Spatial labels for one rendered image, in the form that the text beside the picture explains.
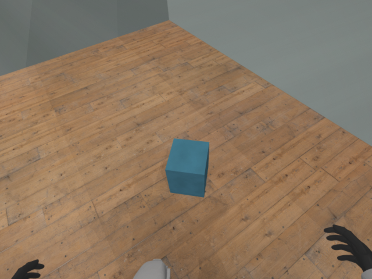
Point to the robot right hand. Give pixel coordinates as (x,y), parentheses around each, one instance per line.
(362,255)

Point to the robot left hand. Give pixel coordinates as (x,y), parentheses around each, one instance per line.
(22,272)

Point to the carton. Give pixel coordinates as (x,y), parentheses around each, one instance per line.
(187,167)

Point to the left robot thigh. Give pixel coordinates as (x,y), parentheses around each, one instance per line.
(153,270)

